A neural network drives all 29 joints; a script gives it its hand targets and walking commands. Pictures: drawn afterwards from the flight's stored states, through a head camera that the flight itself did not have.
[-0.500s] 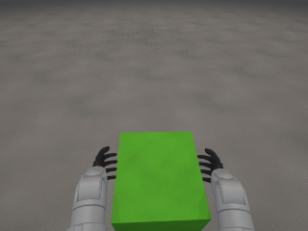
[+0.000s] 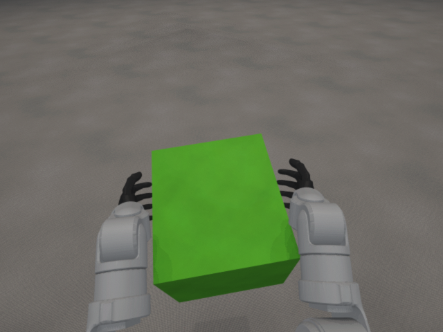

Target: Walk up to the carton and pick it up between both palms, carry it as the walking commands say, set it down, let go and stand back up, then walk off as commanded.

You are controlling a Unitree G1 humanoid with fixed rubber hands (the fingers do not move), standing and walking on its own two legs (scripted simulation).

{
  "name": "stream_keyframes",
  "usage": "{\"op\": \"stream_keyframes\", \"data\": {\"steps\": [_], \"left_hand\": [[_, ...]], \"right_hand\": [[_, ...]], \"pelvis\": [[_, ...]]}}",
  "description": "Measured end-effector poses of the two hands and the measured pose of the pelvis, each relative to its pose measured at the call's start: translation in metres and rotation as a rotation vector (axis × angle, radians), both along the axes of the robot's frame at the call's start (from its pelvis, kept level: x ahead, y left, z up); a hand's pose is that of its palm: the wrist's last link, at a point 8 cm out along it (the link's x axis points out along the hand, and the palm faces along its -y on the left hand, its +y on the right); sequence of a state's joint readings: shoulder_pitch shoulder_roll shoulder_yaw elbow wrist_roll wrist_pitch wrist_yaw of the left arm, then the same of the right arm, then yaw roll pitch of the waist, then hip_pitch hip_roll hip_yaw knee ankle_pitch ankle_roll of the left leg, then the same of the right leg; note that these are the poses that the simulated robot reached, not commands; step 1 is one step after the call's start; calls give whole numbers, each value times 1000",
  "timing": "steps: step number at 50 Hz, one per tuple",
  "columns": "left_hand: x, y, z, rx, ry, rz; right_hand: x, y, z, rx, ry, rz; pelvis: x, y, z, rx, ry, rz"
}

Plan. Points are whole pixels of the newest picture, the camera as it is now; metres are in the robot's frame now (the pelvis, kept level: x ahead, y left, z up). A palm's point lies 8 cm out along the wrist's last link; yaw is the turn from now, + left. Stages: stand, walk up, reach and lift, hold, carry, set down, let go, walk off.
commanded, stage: carry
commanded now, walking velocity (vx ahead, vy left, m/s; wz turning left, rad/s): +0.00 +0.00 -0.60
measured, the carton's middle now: (219, 219) +0.35 +0.01 +0.02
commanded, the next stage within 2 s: none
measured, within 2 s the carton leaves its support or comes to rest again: neither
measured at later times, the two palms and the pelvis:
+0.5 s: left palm (161, 180) +0.39 +0.13 +0.10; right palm (314, 194) +0.34 -0.17 +0.11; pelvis +0.02 +0.02 +0.00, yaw -11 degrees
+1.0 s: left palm (246, 162) +0.40 -0.05 +0.14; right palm (415, 229) +0.25 -0.30 +0.12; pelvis +0.02 +0.00 +0.00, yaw -27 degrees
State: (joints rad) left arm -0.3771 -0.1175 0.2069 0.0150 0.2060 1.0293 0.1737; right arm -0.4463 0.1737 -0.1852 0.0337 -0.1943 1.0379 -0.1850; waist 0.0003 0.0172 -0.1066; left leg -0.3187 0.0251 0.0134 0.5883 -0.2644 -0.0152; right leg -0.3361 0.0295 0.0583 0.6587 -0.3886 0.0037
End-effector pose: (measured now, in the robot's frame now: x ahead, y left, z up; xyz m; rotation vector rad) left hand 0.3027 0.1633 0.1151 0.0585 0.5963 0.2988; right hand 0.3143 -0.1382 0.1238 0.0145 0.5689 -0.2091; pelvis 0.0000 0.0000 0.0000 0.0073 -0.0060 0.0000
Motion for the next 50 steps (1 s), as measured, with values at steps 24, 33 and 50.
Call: {"op": "stream_keyframes", "data": {"steps": [24,33,50], "left_hand": [[88,-36,-15,-43,140,-99],[115,-101,0,-83,43,-242],[96,-209,24,-54,3,-454]], "right_hand": [[26,-30,-14,11,142,-233],[3,-82,-16,57,76,-393],[-68,-165,-7,117,13,-598]], "pelvis": [[20,23,0,-10,118,-187],[24,9,-3,3,145,-289],[23,0,3,103,55,-480]]}}
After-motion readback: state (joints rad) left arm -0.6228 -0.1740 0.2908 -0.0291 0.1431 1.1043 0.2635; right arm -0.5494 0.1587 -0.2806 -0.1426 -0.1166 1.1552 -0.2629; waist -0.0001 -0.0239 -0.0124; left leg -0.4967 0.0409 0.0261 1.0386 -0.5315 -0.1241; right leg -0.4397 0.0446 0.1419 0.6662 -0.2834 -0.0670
